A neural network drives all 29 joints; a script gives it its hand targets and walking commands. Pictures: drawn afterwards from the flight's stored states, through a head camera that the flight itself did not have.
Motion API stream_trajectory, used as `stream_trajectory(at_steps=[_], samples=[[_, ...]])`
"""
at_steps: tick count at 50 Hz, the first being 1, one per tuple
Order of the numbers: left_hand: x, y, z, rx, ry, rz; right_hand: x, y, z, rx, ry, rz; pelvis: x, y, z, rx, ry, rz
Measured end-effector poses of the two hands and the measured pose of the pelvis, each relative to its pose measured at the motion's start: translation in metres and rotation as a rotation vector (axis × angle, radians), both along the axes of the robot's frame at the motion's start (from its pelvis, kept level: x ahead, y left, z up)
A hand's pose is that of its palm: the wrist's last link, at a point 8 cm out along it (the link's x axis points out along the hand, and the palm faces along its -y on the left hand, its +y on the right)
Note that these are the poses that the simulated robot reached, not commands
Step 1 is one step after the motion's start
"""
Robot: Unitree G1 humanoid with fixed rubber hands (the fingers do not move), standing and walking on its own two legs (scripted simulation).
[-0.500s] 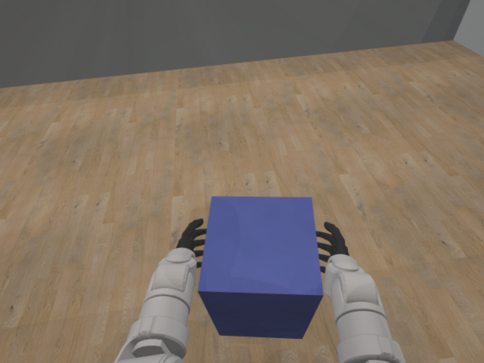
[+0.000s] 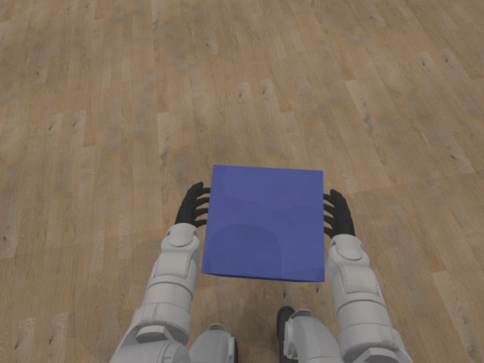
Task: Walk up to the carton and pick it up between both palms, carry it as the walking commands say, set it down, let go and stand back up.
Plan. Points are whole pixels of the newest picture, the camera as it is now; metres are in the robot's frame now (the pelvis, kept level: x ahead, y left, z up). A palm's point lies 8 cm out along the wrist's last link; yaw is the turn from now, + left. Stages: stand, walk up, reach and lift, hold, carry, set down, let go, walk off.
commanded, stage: set down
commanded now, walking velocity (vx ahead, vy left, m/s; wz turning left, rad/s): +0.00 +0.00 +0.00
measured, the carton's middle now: (262, 233) +0.35 -0.01 -0.13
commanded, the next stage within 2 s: none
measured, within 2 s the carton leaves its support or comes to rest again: neither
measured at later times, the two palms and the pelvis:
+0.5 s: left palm (211, 224) +0.38 +0.09 -0.14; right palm (343, 234) +0.35 -0.18 -0.15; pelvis -0.03 -0.01 -0.07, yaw -2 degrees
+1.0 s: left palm (211, 221) +0.41 +0.11 -0.22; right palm (325, 229) +0.39 -0.16 -0.23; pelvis -0.01 +0.01 -0.13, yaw -3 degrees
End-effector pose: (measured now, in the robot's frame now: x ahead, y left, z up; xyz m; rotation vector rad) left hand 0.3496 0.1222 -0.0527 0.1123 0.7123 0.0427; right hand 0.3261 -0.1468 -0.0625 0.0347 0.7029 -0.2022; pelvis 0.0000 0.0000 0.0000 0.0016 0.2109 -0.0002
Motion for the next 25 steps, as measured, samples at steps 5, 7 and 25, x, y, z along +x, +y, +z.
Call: stream_trajectory(at_steps=[5, 7, 25], samples=[[0.007, -0.010, -0.015, 0.000, -0.029, -0.002, 0.004, -0.010, -0.018, -0.008, -0.029, 0.000, -0.009, -0.004, -0.014, 0.007, 0.047, -0.005], [0.009, -0.014, -0.020, 0.006, -0.033, -0.005, 0.006, -0.014, -0.024, -0.007, -0.034, -0.001, -0.011, -0.005, -0.019, 0.011, 0.063, -0.007], [0.027, -0.029, -0.085, 0.004, -0.027, -0.017, 0.025, -0.029, -0.083, 0.004, -0.029, -0.026, -0.028, -0.012, -0.071, 0.049, 0.166, -0.052]])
